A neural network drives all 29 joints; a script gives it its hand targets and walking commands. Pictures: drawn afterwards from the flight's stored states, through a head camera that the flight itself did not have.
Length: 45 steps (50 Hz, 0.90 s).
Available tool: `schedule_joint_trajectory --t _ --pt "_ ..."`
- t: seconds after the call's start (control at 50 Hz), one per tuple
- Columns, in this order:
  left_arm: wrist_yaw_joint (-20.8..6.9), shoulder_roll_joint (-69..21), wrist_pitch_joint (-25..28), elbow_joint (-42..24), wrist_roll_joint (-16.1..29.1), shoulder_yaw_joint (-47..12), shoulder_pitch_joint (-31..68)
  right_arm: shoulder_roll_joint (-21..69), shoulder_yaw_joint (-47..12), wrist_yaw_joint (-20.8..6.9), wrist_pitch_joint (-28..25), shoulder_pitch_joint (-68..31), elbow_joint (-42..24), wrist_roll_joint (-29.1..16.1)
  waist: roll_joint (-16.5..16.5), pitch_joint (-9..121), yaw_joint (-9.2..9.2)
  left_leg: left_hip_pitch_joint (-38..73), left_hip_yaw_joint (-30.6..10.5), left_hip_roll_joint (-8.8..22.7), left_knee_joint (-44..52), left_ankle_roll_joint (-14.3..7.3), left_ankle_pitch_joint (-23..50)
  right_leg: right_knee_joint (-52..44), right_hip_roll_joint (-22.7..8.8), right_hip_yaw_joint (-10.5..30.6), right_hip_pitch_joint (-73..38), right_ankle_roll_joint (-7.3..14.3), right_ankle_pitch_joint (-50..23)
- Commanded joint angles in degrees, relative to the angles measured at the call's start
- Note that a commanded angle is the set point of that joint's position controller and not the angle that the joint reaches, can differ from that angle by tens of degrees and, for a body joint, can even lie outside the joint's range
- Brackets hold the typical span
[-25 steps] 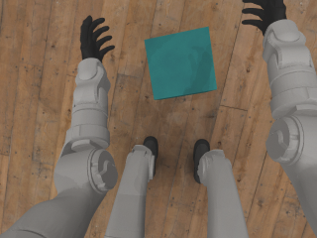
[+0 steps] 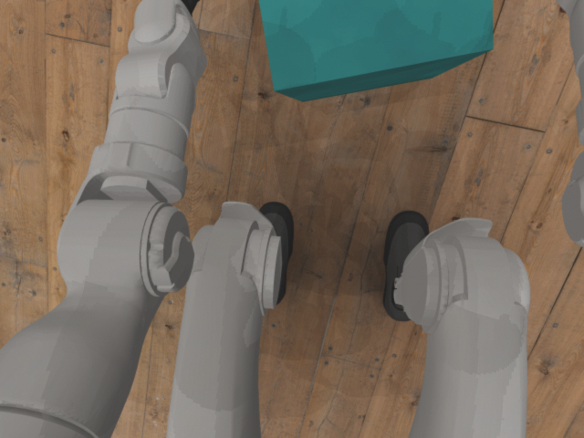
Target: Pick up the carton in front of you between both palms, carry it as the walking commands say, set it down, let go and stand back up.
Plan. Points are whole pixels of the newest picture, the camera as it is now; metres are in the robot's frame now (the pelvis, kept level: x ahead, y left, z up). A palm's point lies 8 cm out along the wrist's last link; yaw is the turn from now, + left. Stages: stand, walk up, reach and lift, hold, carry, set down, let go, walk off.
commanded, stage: reach and lift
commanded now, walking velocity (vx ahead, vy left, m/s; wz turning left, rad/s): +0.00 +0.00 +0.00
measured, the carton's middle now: out of the picture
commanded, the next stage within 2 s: none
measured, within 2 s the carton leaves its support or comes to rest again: leaves its support in 0.98 s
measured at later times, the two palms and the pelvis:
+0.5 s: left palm (201, 7) +0.54 +0.16 -0.21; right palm out of the picture +0.57 -0.19 -0.21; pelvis +0.01 +0.00 -0.04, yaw +0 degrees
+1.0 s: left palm out of the picture +0.56 +0.14 -0.19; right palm out of the picture +0.57 -0.17 -0.21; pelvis +0.01 -0.01 -0.05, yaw +0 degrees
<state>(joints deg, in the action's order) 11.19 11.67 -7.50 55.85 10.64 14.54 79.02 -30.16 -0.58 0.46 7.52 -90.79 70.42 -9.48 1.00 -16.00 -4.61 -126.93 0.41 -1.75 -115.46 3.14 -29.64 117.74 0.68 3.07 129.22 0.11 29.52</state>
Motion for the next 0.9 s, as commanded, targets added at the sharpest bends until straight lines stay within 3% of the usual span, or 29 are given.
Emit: schedule_joint_trajectory --t 0.0,0.08,0.18,0.24,0.3,0.46,0.64,0.68,0.7,0.74,0.78,0.82,0.88 --pt "-0.5 7.1 1.7 -1.8 -0.8 1.0 16.0 -6.7 -0.3 -0.2 -1.6 -19.2 -1.4 -0.4 -6.9 63.5 -1.32 30.4 4.2 -0.1 6.1 0.8 8.5 -8.1 -1.0 -1.1 -35.2 0.0 -5.4" --pt "-1.0 8.1 3.3 0.0 -0.9 0.9 19.1 -7.2 -1.7 0.0 -3.1 -22.3 -0.6 -1.3 -6.4 63.0 -1.14 30.4 3.9 0.0 2.5 0.9 11.6 -4.6 -1.4 -0.4 -35.9 0.1 -8.9" --pt "-0.5 9.4 4.9 -1.3 2.5 -1.8 20.6 -8.1 -3.6 1.4 -4.5 -24.9 -4.6 -3.5 -7.8 70.5 -0.28 32.6 4.5 -0.4 -1.0 0.7 17.1 -0.8 -1.2 -0.5 -41.4 -0.3 -15.4" --pt "-0.9 7.3 5.4 1.2 4.0 -3.9 17.6 -6.2 -4.2 1.9 -5.0 -21.7 -5.2 -3.8 -8.1 69.7 0.92 30.9 4.7 -1.0 -2.6 0.9 20.9 0.3 -0.8 -0.5 -42.9 -0.4 -21.2" --pt "-0.9 7.3 6.0 0.6 4.2 -4.0 14.5 -4.8 -3.6 2.3 -5.3 -18.4 -6.8 -3.7 -8.0 71.6 0.56 31.2 5.0 -1.5 -3.1 0.8 22.6 0.7 -0.4 -0.8 -43.9 -0.7 -23.4" --pt "-0.8 6.8 6.2 2.8 1.2 -1.4 13.0 -1.5 -2.8 1.6 -4.9 -15.2 -3.2 -2.4 -7.3 61.0 -0.6 26.6 4.3 -1.5 -1.2 0.9 16.7 -1.1 -0.4 -0.6 -34.3 -0.6 -15.1" --pt "-1.5 -0.7 5.8 1.9 1.8 -4.4 20.3 4.6 -4.1 1.3 -4.9 -20.8 -2.8 -1.8 -5.9 60.7 1.37 29.9 3.9 -2.8 -0.2 0.7 13.9 -2.3 0.5 -0.9 -34.0 0.0 -11.4" --pt "-1.7 -3.4 5.6 2.5 -0.2 -3.2 20.7 8.7 -4.0 0.8 -4.4 -21.6 -2.7 -0.7 -5.7 59.9 0.7 31.1 4.2 -3.4 0.0 0.7 13.2 -2.5 0.9 -1.2 -33.9 -0.1 -10.3" --pt "-2.8 -8.3 5.4 2.1 -1.4 -3.3 22.5 15.0 -5.0 -0.4 -4.0 -23.0 -2.8 -0.3 -6.0 59.0 -0.15 31.3 4.5 -4.0 0.1 0.4 12.7 -2.5 1.3 -1.4 -33.7 -0.1 -9.5" --pt "-7.2 -26.7 4.0 1.0 -2.9 -5.9 29.6 33.9 -8.4 -4.7 -3.1 -28.2 -3.9 0.0 -6.2 57.5 0.11 29.3 4.7 -4.9 -0.8 0.0 12.8 -2.2 2.6 -1.4 -32.8 0.3 -10.5" --pt "-11.9 -40.0 1.8 -0.9 -5.6 -5.9 34.0 48.2 -7.2 -9.1 -1.3 -27.0 -4.5 2.6 -7.0 54.4 1.12 26.6 5.0 -6.1 -1.8 -0.2 11.4 -1.7 3.6 -2.4 -31.4 0.6 -10.6" --pt "-15.2 -46.8 -0.3 -2.9 -6.8 -5.3 34.3 55.9 -5.1 -12.1 0.3 -24.0 -6.2 4.3 -7.1 53.1 1.73 25.0 5.8 -6.6 -2.2 -0.5 11.1 -1.6 4.0 -3.2 -29.7 0.9 -10.9" --pt "-17.7 -52.0 -1.9 -4.9 -6.2 -6.1 33.6 61.4 -4.2 -14.1 1.6 -21.7 -9.8 4.4 -5.5 55.6 2.2 25.1 6.4 -6.7 -2.9 -1.0 13.6 -1.2 4.4 -3.8 -28.4 1.2 -13.1"
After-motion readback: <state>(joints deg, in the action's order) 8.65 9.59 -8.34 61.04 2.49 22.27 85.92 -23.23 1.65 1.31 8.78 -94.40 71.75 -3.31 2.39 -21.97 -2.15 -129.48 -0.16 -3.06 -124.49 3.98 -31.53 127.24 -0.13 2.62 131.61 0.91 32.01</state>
